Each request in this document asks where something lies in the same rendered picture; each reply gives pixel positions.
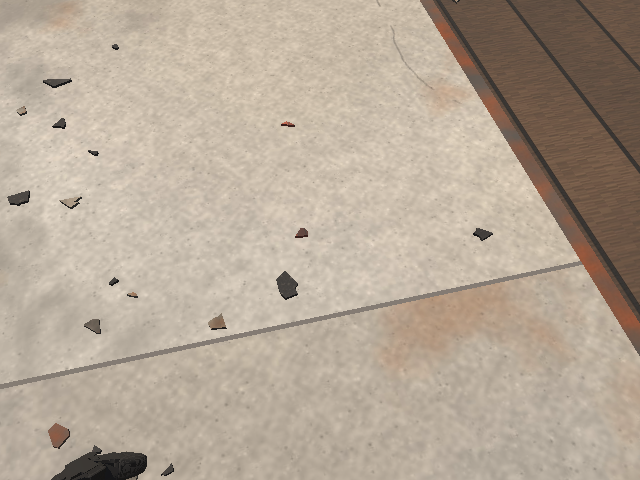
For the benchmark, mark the robot left hand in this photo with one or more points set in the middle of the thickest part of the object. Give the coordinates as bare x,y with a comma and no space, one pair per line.
111,466

